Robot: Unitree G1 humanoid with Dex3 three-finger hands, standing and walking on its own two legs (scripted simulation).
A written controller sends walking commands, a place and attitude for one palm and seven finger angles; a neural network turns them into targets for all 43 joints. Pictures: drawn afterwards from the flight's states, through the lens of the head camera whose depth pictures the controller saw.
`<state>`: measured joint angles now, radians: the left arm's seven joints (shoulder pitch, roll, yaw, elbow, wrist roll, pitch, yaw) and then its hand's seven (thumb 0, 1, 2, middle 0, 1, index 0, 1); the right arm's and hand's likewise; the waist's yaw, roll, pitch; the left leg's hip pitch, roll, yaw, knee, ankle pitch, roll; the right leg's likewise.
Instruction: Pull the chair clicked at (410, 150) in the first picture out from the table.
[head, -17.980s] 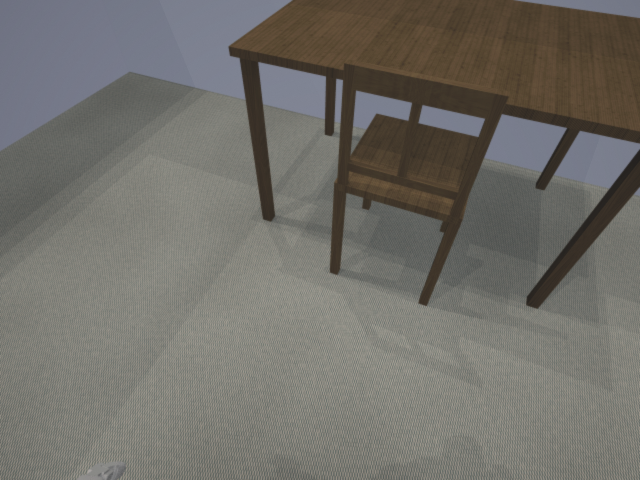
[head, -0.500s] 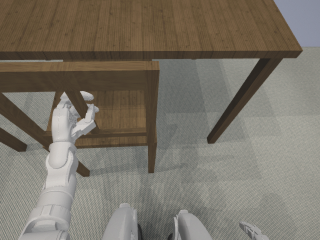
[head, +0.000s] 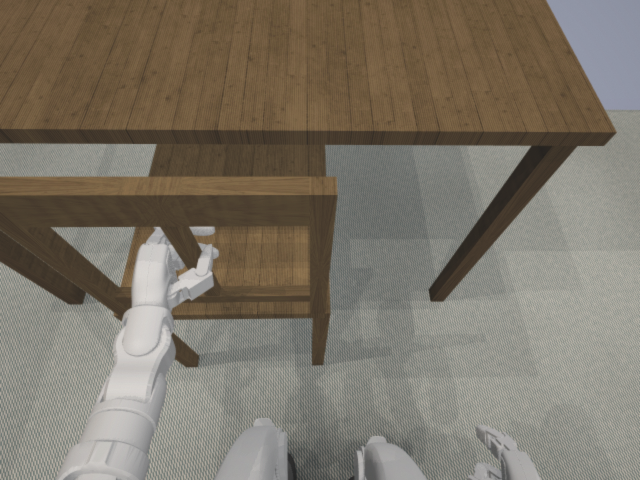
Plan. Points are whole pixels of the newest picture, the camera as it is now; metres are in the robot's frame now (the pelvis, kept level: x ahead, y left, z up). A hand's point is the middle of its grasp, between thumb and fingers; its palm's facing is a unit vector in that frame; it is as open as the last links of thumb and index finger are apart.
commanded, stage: step backward, pulling the chair out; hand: left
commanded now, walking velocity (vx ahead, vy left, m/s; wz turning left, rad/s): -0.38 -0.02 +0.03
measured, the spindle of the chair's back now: (195, 261) +0.39 +0.18 -0.03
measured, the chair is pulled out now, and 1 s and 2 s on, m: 0.04 0.15 0.21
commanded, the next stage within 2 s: none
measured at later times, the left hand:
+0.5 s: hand (219, 309) +0.31 +0.13 +0.01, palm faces +0.00 -0.99 -0.13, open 5.2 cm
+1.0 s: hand (227, 357) +0.26 +0.11 +0.01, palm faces -0.03 -0.99 -0.15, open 5.2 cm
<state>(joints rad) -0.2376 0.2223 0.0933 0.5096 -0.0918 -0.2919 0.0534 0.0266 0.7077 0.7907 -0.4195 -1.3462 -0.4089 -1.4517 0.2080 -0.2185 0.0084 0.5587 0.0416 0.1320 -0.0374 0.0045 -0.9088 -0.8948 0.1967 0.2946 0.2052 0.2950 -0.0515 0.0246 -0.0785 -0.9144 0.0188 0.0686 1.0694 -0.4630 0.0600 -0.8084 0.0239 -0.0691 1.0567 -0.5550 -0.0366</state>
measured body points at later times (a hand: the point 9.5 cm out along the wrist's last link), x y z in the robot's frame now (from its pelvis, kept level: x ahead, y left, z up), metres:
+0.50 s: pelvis -0.03 +0.00 +0.07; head +0.06 +0.00 +0.51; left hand +0.31 +0.18 +0.02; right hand +0.06 -0.25 -0.06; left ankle +0.03 +0.09 -0.66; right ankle -0.02 -0.10 -0.66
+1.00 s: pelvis -0.07 +0.00 +0.06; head -0.02 +0.00 +0.51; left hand +0.25 +0.17 +0.02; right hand +0.01 -0.27 -0.06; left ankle +0.03 +0.09 -0.66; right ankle -0.03 -0.10 -0.66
